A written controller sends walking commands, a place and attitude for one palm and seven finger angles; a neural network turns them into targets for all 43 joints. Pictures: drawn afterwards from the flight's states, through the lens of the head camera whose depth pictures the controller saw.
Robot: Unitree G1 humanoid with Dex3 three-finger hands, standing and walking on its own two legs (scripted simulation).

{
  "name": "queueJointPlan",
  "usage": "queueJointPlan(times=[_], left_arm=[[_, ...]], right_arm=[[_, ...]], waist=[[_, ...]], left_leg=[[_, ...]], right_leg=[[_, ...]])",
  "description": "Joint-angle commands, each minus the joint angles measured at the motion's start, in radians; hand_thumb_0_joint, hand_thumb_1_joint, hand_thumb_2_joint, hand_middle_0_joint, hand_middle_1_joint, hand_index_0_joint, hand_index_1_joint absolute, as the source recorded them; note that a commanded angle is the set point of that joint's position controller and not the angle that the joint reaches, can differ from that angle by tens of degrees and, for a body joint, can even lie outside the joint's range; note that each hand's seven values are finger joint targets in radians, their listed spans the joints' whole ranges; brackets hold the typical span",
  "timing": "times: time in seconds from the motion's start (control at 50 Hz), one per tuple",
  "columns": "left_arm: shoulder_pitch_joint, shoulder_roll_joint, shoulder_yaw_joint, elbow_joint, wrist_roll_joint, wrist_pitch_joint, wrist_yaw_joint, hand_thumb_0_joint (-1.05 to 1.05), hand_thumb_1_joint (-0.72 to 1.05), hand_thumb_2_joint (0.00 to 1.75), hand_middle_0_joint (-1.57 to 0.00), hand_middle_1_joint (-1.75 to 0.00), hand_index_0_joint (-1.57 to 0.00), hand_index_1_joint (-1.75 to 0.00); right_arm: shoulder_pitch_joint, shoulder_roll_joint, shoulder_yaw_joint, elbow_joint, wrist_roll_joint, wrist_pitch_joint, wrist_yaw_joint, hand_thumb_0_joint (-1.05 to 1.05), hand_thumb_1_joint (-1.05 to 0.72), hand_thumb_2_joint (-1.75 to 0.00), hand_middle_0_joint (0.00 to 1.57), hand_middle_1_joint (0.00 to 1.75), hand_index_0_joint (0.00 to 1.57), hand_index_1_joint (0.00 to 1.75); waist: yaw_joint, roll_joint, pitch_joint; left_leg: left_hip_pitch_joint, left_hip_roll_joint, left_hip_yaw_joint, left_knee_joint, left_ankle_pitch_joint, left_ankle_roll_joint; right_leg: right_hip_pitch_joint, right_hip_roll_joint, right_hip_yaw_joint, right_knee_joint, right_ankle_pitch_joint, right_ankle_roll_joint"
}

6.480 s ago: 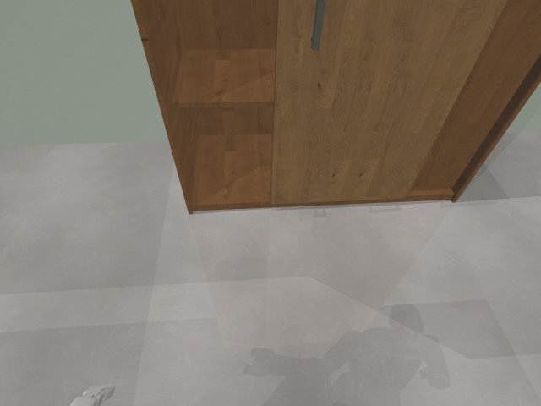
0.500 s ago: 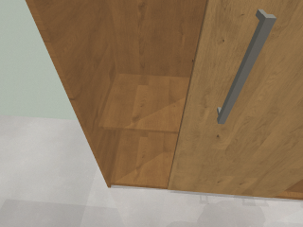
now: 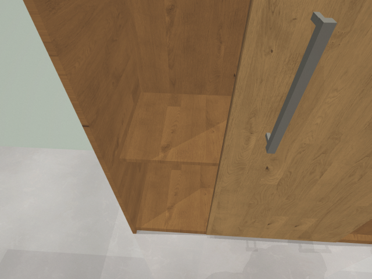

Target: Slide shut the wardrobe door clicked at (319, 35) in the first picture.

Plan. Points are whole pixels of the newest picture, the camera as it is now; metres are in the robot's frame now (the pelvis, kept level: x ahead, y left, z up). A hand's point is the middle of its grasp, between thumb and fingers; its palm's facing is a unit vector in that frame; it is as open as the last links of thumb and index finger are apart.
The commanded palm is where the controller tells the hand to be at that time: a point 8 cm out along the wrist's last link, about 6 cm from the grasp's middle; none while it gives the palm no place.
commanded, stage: look again from close up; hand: right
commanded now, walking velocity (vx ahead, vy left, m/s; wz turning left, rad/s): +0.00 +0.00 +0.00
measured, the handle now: (289, 96) +0.44 -0.19 +0.19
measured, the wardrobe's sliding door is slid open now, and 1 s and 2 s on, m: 0.37 0.37 0.37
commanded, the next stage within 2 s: raise the hand with hooked fingers in 0.38 s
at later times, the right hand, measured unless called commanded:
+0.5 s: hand out of the picture -0.03 -0.16 -0.18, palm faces +0.05 +0.98 -0.17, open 7.4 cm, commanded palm +0.09 -0.21 -0.07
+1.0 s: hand out of the picture +0.12 -0.19 -0.01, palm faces +0.14 +0.99 -0.04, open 9.2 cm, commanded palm +0.12 -0.24 +0.01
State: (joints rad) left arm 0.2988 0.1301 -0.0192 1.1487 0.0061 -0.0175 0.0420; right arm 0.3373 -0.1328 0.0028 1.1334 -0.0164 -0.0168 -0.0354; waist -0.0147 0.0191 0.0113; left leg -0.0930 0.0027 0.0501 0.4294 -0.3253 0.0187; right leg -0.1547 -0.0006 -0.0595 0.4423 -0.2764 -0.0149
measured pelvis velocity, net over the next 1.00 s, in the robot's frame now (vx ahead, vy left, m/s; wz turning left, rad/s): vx -0.07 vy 0.02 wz -0.04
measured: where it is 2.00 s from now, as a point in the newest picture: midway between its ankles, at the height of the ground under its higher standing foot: outside the picture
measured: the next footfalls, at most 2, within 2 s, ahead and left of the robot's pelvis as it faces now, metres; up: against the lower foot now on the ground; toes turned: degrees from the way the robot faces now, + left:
none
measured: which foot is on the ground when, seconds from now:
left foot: down 0.00-1.00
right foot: down 0.00-1.00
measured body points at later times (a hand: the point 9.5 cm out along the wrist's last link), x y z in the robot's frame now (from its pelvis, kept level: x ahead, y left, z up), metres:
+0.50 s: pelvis +0.00 +0.00 +0.00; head +0.01 +0.00 +0.45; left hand -0.01 +0.21 -0.16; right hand -0.03 -0.21 -0.16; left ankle -0.06 +0.10 -0.74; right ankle -0.02 -0.11 -0.74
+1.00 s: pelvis -0.07 +0.02 -0.06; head -0.05 +0.02 +0.39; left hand +0.18 +0.24 -0.08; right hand +0.11 -0.24 +0.00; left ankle -0.06 +0.10 -0.74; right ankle -0.02 -0.11 -0.74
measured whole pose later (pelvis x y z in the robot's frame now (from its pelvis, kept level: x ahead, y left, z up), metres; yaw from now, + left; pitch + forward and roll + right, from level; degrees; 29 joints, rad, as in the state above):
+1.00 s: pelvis -0.07 +0.02 -0.06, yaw -2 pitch +7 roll +1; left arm 0.17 0.26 0.02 0.47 -0.03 -0.22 0.05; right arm 0.42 -0.21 -0.16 0.02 0.25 -0.36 0.23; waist -0.05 -0.01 -0.10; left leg -0.59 -0.01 0.12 0.96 -0.49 0.06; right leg -0.68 -0.03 0.01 0.97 -0.41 0.01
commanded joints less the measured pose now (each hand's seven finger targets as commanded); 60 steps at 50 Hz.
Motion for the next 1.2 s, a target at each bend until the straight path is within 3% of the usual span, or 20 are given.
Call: queueJointPlan(times=[0.0,0.44,0.46,0.48,0.5,0.52,0.54,0.58,0.62,0.66,0.68,0.7,0.72,0.74,0.78,0.84,0.94,1.02,1.08,1.18], left_arm=[[0.064,0.078,0.014,-0.015,0.0,-0.012,0.001,0.0,0.9,0.9,-0.2,-0.3,-0.2,-0.3],[0.084,0.075,0.013,-0.009,0.002,-0.015,0.005,0.0,0.9,0.9,-0.2,-0.3,-0.2,-0.3],[-0.026,0.126,0.022,-0.092,-0.005,-0.025,-0.011,0.0,0.9,0.9,-0.2,-0.3,-0.2,-0.3],[0.018,0.314,0.058,-0.439,-0.032,-0.166,0.02,0.0,0.9,0.9,-0.2,-0.3,-0.2,-0.3],[-0.101,0.23,0.015,-0.41,-0.053,-0.252,0.052,0.0,0.9,0.9,-0.2,-0.3,-0.2,-0.3],[-0.028,0.193,0.052,-0.417,-0.039,-0.31,0.037,0.0,0.9,0.9,-0.2,-0.3,-0.2,-0.3],[-0.022,0.175,0.043,-0.38,-0.064,-0.323,0.034,0.0,0.9,0.9,-0.2,-0.3,-0.2,-0.3],[-0.047,0.254,0.076,-0.453,-0.042,-0.348,0.038,0.0,0.9,0.9,-0.2,-0.3,-0.2,-0.3],[-0.051,0.25,0.083,-0.511,-0.011,-0.353,0.023,0.0,0.9,0.9,-0.2,-0.3,-0.2,-0.3],[-0.114,0.245,0.098,-0.551,-0.007,-0.342,0.002,0.0,0.9,0.9,-0.2,-0.3,-0.2,-0.3],[-0.139,0.244,0.104,-0.575,-0.011,-0.336,-0.01,0.0,0.9,0.9,-0.2,-0.3,-0.2,-0.3],[-0.149,0.248,0.112,-0.604,-0.019,-0.328,-0.026,0.0,0.9,0.9,-0.2,-0.3,-0.2,-0.3],[-0.165,0.256,0.11,-0.644,-0.022,-0.323,-0.038,0.0,0.9,0.9,-0.2,-0.3,-0.2,-0.3],[-0.181,0.26,0.115,-0.685,-0.025,-0.312,-0.038,0.0,0.9,0.9,-0.2,-0.3,-0.2,-0.3],[-0.213,0.244,0.106,-0.768,-0.033,-0.273,-0.032,0.0,0.9,0.9,-0.2,-0.3,-0.2,-0.3],[-0.194,0.228,0.092,-0.822,-0.041,-0.225,-0.012,0.0,0.9,0.9,-0.2,-0.3,-0.2,-0.3],[-0.118,0.215,0.064,-0.772,-0.029,-0.245,0.02,0.0,0.9,0.9,-0.2,-0.3,-0.2,-0.3],[-0.124,0.242,0.037,-0.721,-0.043,-0.292,0.039,0.0,0.9,0.9,-0.2,-0.3,-0.2,-0.3],[-0.144,0.246,0.025,-0.707,-0.054,-0.31,0.052,0.0,0.9,0.9,-0.2,-0.3,-0.2,-0.3],[-0.165,0.234,0.019,-0.7,-0.052,-0.33,0.045,0.0,0.9,0.9,-0.2,-0.3,-0.2,-0.3]], right_arm=[[0.093,-0.091,-0.015,-0.016,-0.001,-0.013,-0.008,0.0,-0.9,-0.9,0.2,0.3,0.2,0.3],[0.102,-0.079,-0.017,-0.009,0.001,-0.012,-0.009,0.0,-0.9,-0.9,0.2,0.3,0.2,0.3],[0.121,-0.105,-0.008,-0.001,-0.015,-0.045,-0.048,0.0,-0.9,-0.9,0.2,0.3,0.2,0.3],[-0.588,-0.279,-0.025,-1.558,0.184,-0.227,-0.028,0.0,-0.88,-0.89,0.2,0.32,0.2,0.32],[-0.525,-0.377,-0.076,-1.59,0.13,-0.219,-0.073,0.0,-0.85,-0.88,0.2,0.33,0.2,0.33],[0.024,-0.126,0.005,-1.255,0.12,-0.067,-0.084,0.0,-0.83,-0.87,0.21,0.34,0.21,0.34],[0.107,0.023,0.1,-1.162,0.147,-0.003,-0.08,0.0,-0.81,-0.86,0.21,0.36,0.21,0.36],[0.001,-0.078,0.033,-1.33,0.15,-0.079,-0.051,0.0,-0.76,-0.84,0.21,0.39,0.21,0.39],[0.06,-0.019,0.038,-1.213,0.149,-0.156,0.006,0.0,-0.71,-0.82,0.21,0.42,0.21,0.42],[0.239,0.016,-0.022,-1.016,0.198,-0.274,0.111,0.0,-0.67,-0.8,0.22,0.45,0.22,0.45],[0.283,0.001,-0.068,-0.995,0.234,-0.347,0.179,0.0,-0.64,-0.79,0.22,0.47,0.22,0.47],[0.334,-0.057,-0.15,-0.96,0.27,-0.406,0.261,0.0,-0.62,-0.78,0.22,0.48,0.22,0.48],[0.29,-0.101,-0.193,-1.019,0.307,-0.471,0.342,0.0,-0.6,-0.77,0.22,0.5,0.22,0.5],[0.249,-0.184,-0.274,-1.049,0.313,-0.494,0.377,0.0,-0.57,-0.76,0.22,0.51,0.22,0.51],[0.197,-0.216,-0.291,-1.15,0.307,-0.448,0.379,0.0,-0.53,-0.74,0.23,0.54,0.23,0.54],[0.029,-0.207,-0.269,-1.309,0.311,-0.385,0.308,0.0,-0.46,-0.71,0.23,0.58,0.23,0.58],[-0.205,-0.227,-0.229,-1.466,0.282,-0.476,0.249,0.0,-0.34,-0.66,0.24,0.66,0.24,0.66],[-0.291,-0.252,-0.183,-1.362,0.305,-0.457,0.342,0.0,-0.25,-0.62,0.25,0.72,0.25,0.72],[-0.25,-0.306,-0.253,-1.249,0.335,-0.359,0.392,0.0,-0.18,-0.59,0.25,0.76,0.25,0.76],[-0.206,-0.346,-0.368,-1.242,0.374,-0.259,0.376,0.0,-0.06,-0.54,0.26,0.84,0.26,0.84]], waist=[[0.004,-0.004,0.077],[0.005,-0.01,0.057],[-0.01,-0.013,0.124],[0.125,-0.214,-0.335],[0.068,-0.32,-0.291],[0.033,-0.272,-0.279],[0.045,-0.161,-0.197],[0.076,-0.011,-0.176],[0.09,0.167,-0.127],[0.019,0.285,-0.058],[-0.01,0.29,-0.078],[-0.059,0.21,-0.12],[-0.059,0.132,-0.183],[-0.071,0.072,-0.234],[-0.083,-0.016,-0.262],[-0.031,-0.025,-0.234],[0.052,-0.111,-0.238],[0.08,-0.101,-0.175],[0.043,-0.039,-0.181],[-0.019,-0.018,-0.23]], left_leg=[[-0.064,0.106,-0.082,-0.074,0.296,0.019],[-0.051,0.106,-0.075,-0.069,0.315,0.02],[-0.144,0.144,-0.131,-0.054,0.72,-0.012],[-0.069,0.058,-0.044,0.059,0.612,0.004],[-0.172,0.006,-0.039,0.086,0.316,0.016],[-0.201,0.0,0.01,0.151,0.156,0.025],[-0.231,0.009,0.034,0.145,0.151,0.005],[-0.288,-0.001,0.048,0.108,0.23,-0.01],[-0.385,-0.008,0.062,0.154,0.248,-0.014],[-0.471,-0.007,0.059,0.222,0.155,-0.016],[-0.474,-0.004,0.046,0.26,0.125,-0.01],[-0.423,0.013,0.003,0.305,0.196,0.007],[-0.404,0.028,-0.019,0.347,0.229,0.012],[-0.391,0.033,-0.047,0.362,0.21,0.012],[-0.39,0.023,-0.057,0.357,0.105,0.012],[-0.44,0.013,-0.089,0.299,-0.054,0.002],[-0.494,-0.01,-0.086,0.288,-0.054,0.006],[-0.5,-0.012,-0.088,0.226,-0.131,0.001],[-0.424,0.007,-0.114,0.158,-0.203,-0.009],[-0.31,0.015,-0.084,0.142,-0.071,-0.014]], right_leg=[[-0.01,-0.096,0.087,-0.064,0.231,-0.035],[0.009,-0.097,0.091,-0.069,0.271,-0.035],[-0.086,-0.099,0.053,0.155,0.468,0.004],[0.193,-0.024,0.048,0.026,0.555,-0.027],[0.236,-0.051,0.035,0.059,0.587,-0.023],[0.191,-0.086,0.084,0.007,0.709,-0.005],[0.107,-0.067,0.107,0.039,0.671,-0.007],[0.024,-0.038,0.108,0.124,0.439,-0.017],[-0.128,0.0,0.098,0.208,0.293,-0.018],[-0.323,0.006,0.087,0.263,0.134,0.002],[-0.393,0.011,0.078,0.291,0.091,0.01],[-0.43,0.024,0.067,0.332,0.111,0.022],[-0.458,0.03,0.057,0.362,0.109,0.028],[-0.471,0.037,0.033,0.388,0.098,0.023],[-0.466,0.046,0.001,0.387,0.058,0.007],[-0.452,0.034,0.017,0.388,-0.031,-0.008],[-0.381,0.0,0.069,0.409,-0.031,-0.021],[-0.373,-0.003,0.093,0.379,-0.096,-0.024],[-0.387,-0.001,0.096,0.338,-0.109,-0.023],[-0.333,0.001,0.1,0.271,0.0,-0.018]])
